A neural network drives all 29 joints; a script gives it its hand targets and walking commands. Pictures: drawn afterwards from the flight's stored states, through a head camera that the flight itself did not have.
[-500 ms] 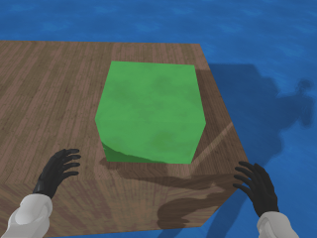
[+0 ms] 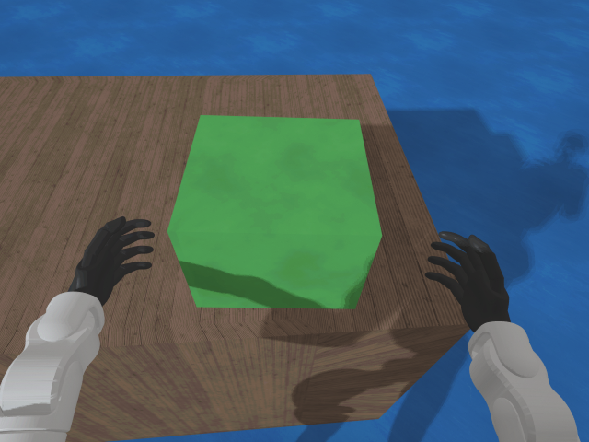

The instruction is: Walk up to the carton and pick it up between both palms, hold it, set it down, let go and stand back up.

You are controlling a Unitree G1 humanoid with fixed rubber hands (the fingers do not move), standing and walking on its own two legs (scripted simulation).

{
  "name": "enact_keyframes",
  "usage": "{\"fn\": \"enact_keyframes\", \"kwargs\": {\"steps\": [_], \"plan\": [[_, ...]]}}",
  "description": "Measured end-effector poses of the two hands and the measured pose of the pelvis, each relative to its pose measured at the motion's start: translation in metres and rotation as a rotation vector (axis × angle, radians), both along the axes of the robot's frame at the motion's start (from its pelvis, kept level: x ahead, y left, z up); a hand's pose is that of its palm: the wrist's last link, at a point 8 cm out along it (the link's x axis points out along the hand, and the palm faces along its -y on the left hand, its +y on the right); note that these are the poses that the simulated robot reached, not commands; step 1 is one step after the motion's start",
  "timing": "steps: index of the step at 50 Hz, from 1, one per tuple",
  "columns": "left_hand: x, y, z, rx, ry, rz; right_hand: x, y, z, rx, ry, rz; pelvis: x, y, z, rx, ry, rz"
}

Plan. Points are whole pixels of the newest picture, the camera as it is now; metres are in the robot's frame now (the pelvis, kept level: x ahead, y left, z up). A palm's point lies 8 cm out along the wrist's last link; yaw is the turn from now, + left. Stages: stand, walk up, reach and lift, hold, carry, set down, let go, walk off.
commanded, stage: reach and lift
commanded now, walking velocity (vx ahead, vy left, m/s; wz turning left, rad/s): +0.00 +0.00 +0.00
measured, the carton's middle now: (278, 212) +0.44 +0.03 +0.04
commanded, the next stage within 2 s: none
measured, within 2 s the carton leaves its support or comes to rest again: neither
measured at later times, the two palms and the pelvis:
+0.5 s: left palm (103, 209) +0.36 +0.25 +0.13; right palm (468, 233) +0.34 -0.21 +0.12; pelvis +0.00 +0.00 +0.00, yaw +0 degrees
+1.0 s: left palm (109, 142) +0.43 +0.25 +0.18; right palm (455, 165) +0.42 -0.20 +0.16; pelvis +0.00 +0.00 +0.00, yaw +0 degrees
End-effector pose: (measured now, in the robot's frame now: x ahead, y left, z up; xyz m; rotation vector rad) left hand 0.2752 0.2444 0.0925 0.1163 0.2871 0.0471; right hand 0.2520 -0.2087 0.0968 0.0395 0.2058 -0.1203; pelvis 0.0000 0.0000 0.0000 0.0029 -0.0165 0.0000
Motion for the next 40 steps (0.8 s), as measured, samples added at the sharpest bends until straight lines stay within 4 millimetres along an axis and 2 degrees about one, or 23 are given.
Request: {"fn": "enact_keyframes", "kwargs": {"steps": [11, 17, 26, 36, 40], "plan": [[0.047, 0.005, 0.016, -0.043, 0.025, 0.035, 0.046, 0.004, 0.007, 0.007, 0.034, 0.021, -0.004, 0.001, 0.000, -0.001, -0.005, 0.000], [0.065, 0.002, 0.032, -0.053, -0.006, 0.031, 0.065, 0.003, 0.020, -0.001, 0.004, 0.025, -0.003, 0.000, 0.000, -0.001, -0.004, 0.000], [0.086, 0.007, 0.037, -0.077, 0.035, 0.061, 0.092, -0.002, 0.023, 0.004, 0.050, 0.007, -0.004, 0.001, 0.000, -0.001, -0.003, 0.000], [0.121, 0.005, 0.067, -0.106, -0.018, 0.074, 0.127, 0.002, 0.046, 0.012, 0.028, 0.002, -0.001, 0.001, 0.000, -0.001, 0.024, -0.001], [0.132, 0.005, 0.071, -0.125, -0.007, 0.088, 0.142, 0.003, 0.051, 0.012, 0.043, -0.010, -0.001, 0.001, 0.000, -0.001, 0.028, -0.001]]}}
